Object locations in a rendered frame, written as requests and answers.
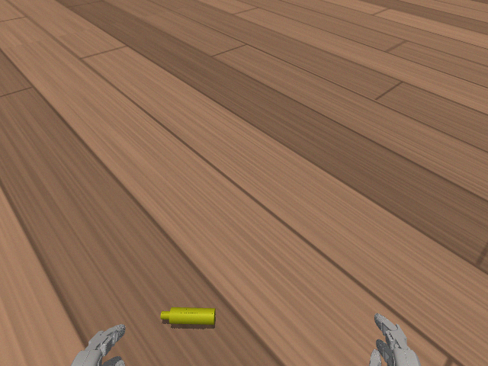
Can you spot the left robot hand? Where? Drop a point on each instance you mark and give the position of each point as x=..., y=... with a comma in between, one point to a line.
x=99, y=346

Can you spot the bottle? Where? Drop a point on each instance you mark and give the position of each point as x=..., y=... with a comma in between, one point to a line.
x=189, y=315

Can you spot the right robot hand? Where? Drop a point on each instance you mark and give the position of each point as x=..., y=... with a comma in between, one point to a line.
x=395, y=352

